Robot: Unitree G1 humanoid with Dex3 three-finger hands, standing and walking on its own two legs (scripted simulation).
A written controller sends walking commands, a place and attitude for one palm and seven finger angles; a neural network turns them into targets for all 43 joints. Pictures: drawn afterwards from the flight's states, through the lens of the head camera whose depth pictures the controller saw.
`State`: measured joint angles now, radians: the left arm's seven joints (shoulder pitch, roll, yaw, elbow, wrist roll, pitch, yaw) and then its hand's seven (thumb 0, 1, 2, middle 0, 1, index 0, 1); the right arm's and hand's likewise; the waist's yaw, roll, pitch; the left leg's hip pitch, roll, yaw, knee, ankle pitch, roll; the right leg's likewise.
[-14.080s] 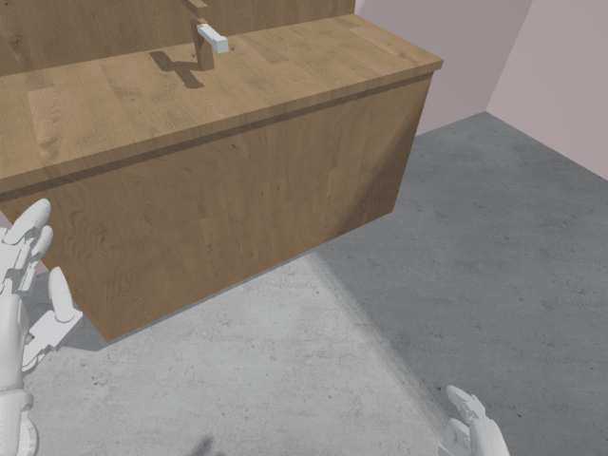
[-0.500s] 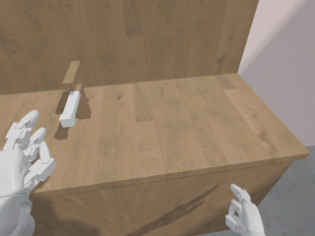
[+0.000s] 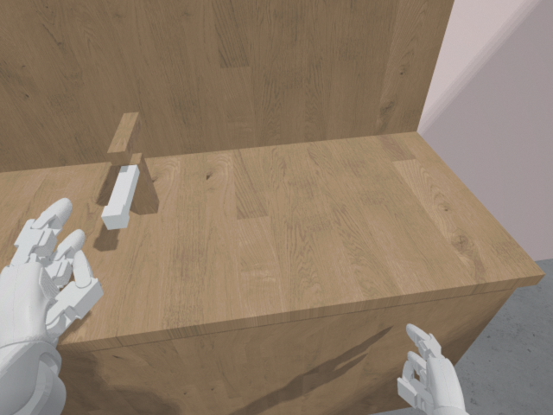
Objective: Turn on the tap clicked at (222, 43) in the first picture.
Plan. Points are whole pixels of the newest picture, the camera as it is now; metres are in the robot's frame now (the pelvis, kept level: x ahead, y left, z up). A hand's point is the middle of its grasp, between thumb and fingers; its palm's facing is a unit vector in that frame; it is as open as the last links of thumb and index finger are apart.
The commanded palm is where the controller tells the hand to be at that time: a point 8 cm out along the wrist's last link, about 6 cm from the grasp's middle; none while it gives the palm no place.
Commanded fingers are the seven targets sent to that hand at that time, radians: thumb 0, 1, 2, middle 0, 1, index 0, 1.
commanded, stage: turn the palm inward beside the body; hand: left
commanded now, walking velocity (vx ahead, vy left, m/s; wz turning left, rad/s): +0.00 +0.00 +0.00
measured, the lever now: (115, 216) +0.33 +0.31 +0.13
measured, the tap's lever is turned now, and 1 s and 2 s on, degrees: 0 0 0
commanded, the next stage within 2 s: reach beside the lever's end, fingers flat in 0.12 s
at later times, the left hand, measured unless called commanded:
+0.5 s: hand (92, 283) +0.19 +0.25 +0.17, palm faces +0.51 -0.85 -0.13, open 7.4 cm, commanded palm +0.15 +0.29 +0.18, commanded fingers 0.00 0.90 0.90 -0.20 -0.30 -0.20 -0.30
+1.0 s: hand (85, 271) +0.22 +0.27 +0.15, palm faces +0.52 -0.85 -0.12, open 7.5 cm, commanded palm +0.18 +0.31 +0.16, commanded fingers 0.00 0.90 0.90 -0.18 -0.25 -0.18 -0.25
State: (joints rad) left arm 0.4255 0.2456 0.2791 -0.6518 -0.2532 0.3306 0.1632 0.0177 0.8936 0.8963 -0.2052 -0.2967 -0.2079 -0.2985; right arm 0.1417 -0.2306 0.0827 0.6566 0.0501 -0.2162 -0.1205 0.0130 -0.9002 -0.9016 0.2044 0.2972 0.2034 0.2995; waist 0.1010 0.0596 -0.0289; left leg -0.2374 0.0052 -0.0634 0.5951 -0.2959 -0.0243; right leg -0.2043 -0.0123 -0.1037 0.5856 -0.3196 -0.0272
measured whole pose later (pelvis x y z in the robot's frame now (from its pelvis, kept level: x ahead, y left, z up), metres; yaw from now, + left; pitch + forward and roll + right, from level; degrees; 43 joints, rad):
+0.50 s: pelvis +0.00 -0.02 +0.00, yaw +0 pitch -4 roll +0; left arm 0.38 0.27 0.35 -0.50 -0.28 0.28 0.14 0.02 0.89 0.90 -0.21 -0.30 -0.21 -0.30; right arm 0.16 -0.24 0.06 0.68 0.06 -0.23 -0.14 0.01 -0.90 -0.90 0.20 0.30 0.20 0.30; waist 0.10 0.07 -0.03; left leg -0.22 0.03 -0.08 0.58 -0.29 -0.04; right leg -0.19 0.01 -0.12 0.56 -0.32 -0.05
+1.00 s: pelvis +0.00 +0.00 +0.00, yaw +0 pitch -3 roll +0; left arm 0.30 0.28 0.39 -0.34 -0.28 0.21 0.11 0.02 0.89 0.90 -0.20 -0.27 -0.20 -0.27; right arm 0.17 -0.24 0.05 0.69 0.06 -0.24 -0.14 0.01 -0.90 -0.90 0.20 0.30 0.20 0.30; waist 0.08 0.05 -0.02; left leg -0.23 0.01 -0.06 0.56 -0.28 -0.03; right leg -0.21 0.00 -0.10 0.55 -0.30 -0.03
